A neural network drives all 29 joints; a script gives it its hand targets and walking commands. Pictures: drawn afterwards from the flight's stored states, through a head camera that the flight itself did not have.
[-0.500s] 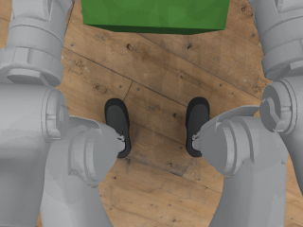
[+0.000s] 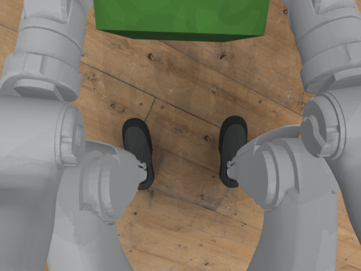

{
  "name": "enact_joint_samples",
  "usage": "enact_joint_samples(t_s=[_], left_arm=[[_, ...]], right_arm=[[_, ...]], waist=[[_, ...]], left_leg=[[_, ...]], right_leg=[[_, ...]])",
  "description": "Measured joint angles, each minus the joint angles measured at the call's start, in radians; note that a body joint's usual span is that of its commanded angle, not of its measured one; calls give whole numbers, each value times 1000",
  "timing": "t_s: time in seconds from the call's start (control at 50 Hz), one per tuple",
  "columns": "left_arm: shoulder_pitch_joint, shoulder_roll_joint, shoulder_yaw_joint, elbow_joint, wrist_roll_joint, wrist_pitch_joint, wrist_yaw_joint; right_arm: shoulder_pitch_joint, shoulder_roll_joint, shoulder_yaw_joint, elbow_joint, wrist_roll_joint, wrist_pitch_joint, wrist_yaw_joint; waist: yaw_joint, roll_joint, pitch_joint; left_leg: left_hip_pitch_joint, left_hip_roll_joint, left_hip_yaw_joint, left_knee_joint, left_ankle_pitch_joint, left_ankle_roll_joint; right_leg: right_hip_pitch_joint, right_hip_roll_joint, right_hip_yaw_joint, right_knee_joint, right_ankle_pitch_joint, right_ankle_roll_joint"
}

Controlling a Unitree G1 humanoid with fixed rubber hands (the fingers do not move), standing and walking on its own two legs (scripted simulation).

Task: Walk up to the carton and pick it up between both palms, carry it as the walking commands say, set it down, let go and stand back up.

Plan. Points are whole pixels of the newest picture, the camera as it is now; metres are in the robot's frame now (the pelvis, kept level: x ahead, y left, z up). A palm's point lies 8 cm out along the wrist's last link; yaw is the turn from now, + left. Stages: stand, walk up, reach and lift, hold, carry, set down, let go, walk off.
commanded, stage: reach and lift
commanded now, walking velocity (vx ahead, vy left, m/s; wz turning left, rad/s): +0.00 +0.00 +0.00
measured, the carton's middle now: out of the picture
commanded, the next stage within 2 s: none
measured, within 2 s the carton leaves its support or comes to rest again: leaves its support in 0.54 s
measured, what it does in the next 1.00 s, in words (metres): stands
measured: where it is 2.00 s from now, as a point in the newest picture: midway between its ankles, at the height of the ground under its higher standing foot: (185, 163)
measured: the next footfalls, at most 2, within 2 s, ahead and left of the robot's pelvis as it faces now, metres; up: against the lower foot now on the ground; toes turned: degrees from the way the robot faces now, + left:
none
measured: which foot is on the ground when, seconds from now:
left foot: down 0.00-1.00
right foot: down 0.00-1.00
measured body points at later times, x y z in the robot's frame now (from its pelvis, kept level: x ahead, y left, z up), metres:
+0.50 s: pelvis +0.00 +0.00 -0.01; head +0.38 -0.01 +0.21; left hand +0.59 +0.13 -0.19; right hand +0.57 -0.18 -0.19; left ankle +0.14 +0.12 -0.34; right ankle +0.12 -0.13 -0.34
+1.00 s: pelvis -0.01 +0.00 +0.00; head +0.34 -0.02 +0.27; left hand +0.58 +0.13 -0.12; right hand +0.56 -0.18 -0.12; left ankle +0.14 +0.12 -0.34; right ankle +0.12 -0.13 -0.34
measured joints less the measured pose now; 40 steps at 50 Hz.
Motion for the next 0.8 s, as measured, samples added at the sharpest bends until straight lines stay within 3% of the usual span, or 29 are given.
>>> enact_joint_samples(t_s=[0.1,0.24,0.5,0.8], left_arm=[[3,0,12,1,0,13,-20],[8,0,19,1,0,31,-30],[17,-1,19,-13,0,92,-29],[38,-16,19,-25,13,173,-2]], right_arm=[[3,0,-33,0,-48,15,33],[8,0,-50,0,-53,34,52],[23,-2,-49,-41,-52,123,52],[57,22,-50,-64,-80,197,7]], waist=[[0,0,-1],[0,0,-1],[1,-1,3],[1,-1,3]], left_leg=[[0,-2,0,13,-6,0],[0,-4,-1,34,-13,0],[13,-14,-5,45,-14,0],[121,-29,-11,45,-14,-5]], right_leg=[[0,1,2,13,-6,0],[-1,4,5,34,-12,0],[12,14,11,45,-12,0],[120,29,18,45,-12,4]])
